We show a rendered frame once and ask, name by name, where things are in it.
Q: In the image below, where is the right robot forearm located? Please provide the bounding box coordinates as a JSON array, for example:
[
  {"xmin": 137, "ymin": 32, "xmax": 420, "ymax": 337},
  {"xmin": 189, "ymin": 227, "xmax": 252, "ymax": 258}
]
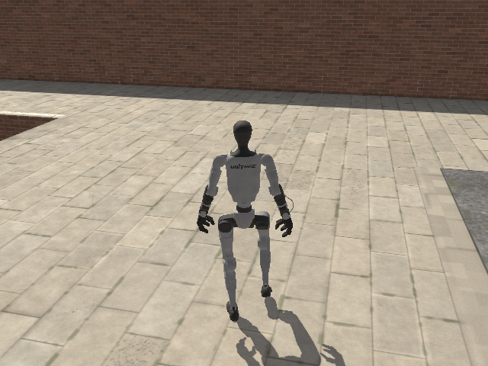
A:
[{"xmin": 274, "ymin": 184, "xmax": 291, "ymax": 220}]

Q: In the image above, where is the robot left foot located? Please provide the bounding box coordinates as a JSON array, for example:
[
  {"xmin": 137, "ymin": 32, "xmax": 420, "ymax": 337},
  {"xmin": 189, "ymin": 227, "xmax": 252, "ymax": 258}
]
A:
[{"xmin": 226, "ymin": 301, "xmax": 239, "ymax": 321}]

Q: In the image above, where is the right robot shin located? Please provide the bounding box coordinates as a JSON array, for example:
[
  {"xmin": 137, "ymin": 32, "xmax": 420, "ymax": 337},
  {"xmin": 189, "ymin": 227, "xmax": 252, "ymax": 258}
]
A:
[{"xmin": 260, "ymin": 236, "xmax": 271, "ymax": 287}]

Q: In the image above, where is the left robot forearm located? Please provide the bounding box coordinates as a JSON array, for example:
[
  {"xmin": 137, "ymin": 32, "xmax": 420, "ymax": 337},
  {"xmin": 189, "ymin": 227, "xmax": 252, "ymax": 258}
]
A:
[{"xmin": 198, "ymin": 185, "xmax": 214, "ymax": 217}]

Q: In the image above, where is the left robot upper arm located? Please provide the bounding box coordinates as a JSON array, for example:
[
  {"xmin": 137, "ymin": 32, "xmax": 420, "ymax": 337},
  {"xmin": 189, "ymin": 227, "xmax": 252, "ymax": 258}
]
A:
[{"xmin": 206, "ymin": 154, "xmax": 227, "ymax": 197}]

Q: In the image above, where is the left robot hand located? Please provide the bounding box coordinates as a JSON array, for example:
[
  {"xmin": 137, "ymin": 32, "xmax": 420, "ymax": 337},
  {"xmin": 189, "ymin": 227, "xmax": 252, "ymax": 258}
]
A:
[{"xmin": 197, "ymin": 215, "xmax": 215, "ymax": 233}]

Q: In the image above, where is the right robot hand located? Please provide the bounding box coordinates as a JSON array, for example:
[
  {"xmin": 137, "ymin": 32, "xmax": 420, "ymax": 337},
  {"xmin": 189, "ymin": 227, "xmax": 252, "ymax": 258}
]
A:
[{"xmin": 275, "ymin": 217, "xmax": 293, "ymax": 237}]

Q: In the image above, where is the right robot upper arm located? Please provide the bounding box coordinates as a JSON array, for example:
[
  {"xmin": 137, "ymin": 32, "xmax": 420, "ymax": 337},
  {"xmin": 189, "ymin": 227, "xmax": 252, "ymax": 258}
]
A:
[{"xmin": 259, "ymin": 153, "xmax": 281, "ymax": 196}]

